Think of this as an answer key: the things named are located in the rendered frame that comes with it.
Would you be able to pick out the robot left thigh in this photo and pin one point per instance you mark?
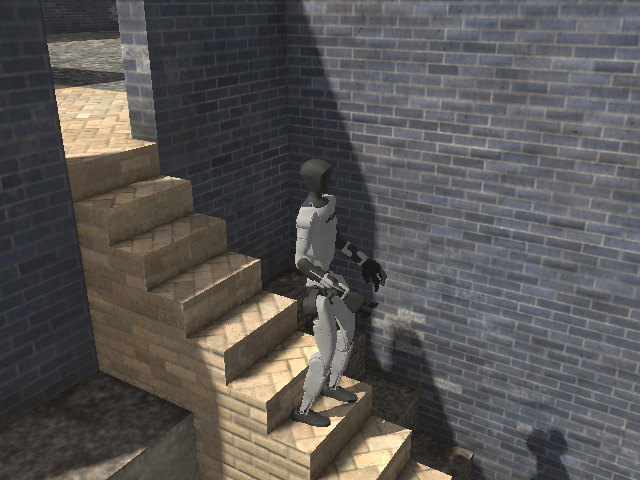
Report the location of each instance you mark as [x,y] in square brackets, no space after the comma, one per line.
[345,319]

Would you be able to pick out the right robot hand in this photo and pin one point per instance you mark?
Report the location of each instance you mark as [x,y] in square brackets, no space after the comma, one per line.
[355,301]

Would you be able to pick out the right robot shin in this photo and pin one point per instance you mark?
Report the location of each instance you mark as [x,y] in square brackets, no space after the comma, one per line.
[314,382]

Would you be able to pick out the left robot hand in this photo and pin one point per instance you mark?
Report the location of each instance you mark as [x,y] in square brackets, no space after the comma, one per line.
[370,269]

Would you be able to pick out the robot right forearm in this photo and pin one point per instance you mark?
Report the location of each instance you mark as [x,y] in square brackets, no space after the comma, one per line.
[305,266]

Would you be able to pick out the robot left forearm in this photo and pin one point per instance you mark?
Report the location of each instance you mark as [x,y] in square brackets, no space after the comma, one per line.
[349,249]

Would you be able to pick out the robot left upper arm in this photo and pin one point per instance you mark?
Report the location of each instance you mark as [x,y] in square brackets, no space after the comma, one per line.
[332,198]

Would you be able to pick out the robot right upper arm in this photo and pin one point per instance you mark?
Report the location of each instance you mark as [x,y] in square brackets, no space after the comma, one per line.
[305,223]

